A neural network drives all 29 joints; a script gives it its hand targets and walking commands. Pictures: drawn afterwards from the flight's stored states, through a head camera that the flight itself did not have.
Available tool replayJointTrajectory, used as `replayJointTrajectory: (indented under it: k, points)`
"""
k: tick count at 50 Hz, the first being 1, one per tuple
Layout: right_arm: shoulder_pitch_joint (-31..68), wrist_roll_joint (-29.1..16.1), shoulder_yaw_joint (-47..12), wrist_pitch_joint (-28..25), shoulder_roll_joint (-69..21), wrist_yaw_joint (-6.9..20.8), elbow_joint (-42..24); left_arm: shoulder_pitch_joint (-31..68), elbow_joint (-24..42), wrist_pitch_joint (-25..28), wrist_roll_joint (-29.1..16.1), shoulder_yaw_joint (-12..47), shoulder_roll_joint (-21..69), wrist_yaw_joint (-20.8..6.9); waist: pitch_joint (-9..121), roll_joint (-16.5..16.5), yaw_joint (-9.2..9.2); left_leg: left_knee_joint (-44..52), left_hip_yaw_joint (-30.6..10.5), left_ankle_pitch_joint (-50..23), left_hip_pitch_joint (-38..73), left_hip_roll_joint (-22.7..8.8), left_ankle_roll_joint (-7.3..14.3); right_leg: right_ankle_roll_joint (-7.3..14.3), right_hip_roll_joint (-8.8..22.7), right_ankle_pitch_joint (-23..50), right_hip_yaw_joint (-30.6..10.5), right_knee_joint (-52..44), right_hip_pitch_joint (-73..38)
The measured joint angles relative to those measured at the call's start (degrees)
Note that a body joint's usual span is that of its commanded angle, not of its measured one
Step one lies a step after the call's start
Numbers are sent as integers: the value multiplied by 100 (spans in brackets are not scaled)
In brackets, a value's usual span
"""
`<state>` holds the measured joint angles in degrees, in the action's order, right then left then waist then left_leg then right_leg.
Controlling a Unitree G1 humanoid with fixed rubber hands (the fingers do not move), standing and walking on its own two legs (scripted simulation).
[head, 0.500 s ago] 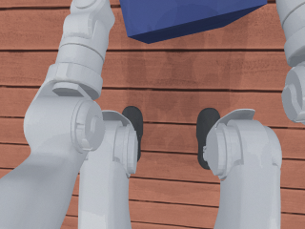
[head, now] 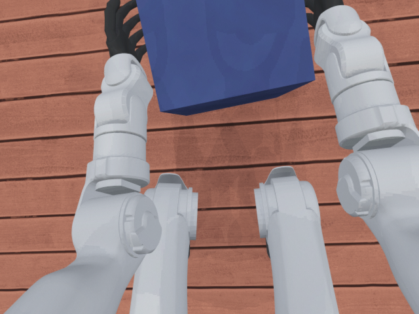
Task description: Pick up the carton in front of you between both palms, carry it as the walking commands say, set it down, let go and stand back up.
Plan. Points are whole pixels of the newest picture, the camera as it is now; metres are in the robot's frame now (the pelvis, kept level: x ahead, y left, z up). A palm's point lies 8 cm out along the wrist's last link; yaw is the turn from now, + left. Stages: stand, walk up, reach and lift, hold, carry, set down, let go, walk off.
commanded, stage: reach and lift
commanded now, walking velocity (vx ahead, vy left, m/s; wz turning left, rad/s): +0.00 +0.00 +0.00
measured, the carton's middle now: (222, 46) +0.54 -0.03 -0.17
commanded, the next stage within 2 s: none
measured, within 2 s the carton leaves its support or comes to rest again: neither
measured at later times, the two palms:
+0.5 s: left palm (50, 34) +0.49 +0.12 +0.07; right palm out of the picture +0.49 -0.18 +0.06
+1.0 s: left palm out of the picture +0.45 +0.13 +0.23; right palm out of the picture +0.44 -0.17 +0.22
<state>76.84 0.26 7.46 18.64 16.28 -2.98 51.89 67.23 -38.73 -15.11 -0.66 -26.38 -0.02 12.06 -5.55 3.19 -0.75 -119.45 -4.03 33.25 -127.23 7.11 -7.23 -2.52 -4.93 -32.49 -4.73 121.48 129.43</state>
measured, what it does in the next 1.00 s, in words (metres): rises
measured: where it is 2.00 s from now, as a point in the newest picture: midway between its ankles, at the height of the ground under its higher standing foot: (227, 238)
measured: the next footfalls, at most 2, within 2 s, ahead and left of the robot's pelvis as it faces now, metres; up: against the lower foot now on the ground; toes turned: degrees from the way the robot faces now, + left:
none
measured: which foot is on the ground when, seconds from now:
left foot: down 0.00-1.00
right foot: down 0.00-1.00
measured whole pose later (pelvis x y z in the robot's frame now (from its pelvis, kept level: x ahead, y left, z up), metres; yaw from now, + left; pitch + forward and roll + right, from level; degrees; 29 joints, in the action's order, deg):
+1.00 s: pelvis +0.05 +0.01 +0.26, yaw -4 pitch +30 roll +1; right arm 38.0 13.0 20.5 20.5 -2.8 -1.0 38.1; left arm 35.7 -33.9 -18.3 11.6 -25.8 8.3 4.4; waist 12.9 1.2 -0.8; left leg -70.1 -7.2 26.2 -73.7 5.5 -3.0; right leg -2.0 -4.9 -25.2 -6.8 70.4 74.8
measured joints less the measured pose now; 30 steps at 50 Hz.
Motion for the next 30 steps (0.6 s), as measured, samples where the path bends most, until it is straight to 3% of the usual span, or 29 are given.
replayJointTrajectory:
  k: [6,11,17,30]
  points:
    - [-171,864,893,174,-393,254,254,-96,-99,-293,947,-726,338,-322,671,-107,-45,696,-6,-213,373,-60,125,-51,-106,284,-61,-774,-376]
    - [-344,1328,1332,230,-632,358,189,-204,-15,-436,1335,-934,455,-461,943,-163,-60,1269,-39,-399,680,-28,149,-47,-108,467,-94,-1358,-698]
    - [-694,1453,1495,291,-866,390,-236,-438,248,-525,1352,-841,493,-538,1147,-147,-42,1771,-108,-527,990,9,148,-50,-74,562,-87,-1875,-1042]
    - [-2016,1167,1257,475,-1260,274,-1089,-1525,644,-619,1127,-332,633,-556,1631,-167,-38,2722,-140,-451,2245,-59,257,-43,-84,492,-156,-2849,-2308]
